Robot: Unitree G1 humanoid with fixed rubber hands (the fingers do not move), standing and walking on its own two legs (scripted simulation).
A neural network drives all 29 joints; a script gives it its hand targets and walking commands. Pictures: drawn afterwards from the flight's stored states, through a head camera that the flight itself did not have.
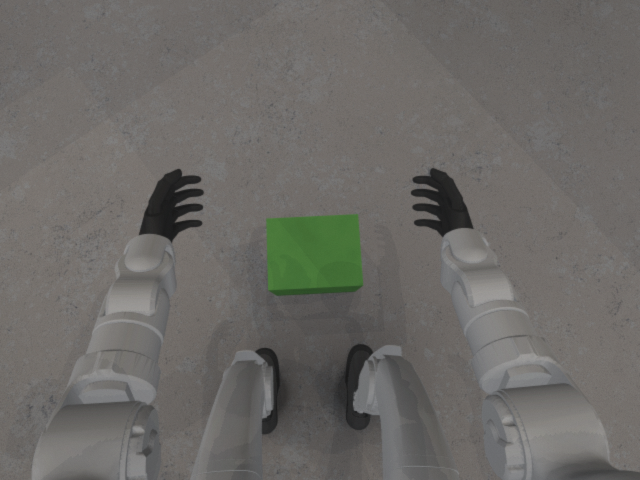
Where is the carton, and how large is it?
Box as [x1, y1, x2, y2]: [266, 214, 362, 295]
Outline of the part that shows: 357,214 266,218 268,290 277,295 354,291 362,285 362,274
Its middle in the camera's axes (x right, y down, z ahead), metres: -0.02 +0.04 +0.97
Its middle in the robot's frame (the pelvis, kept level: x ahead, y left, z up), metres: +0.45 +0.01 -0.58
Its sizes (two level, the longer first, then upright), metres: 0.211 0.164 0.192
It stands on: the floor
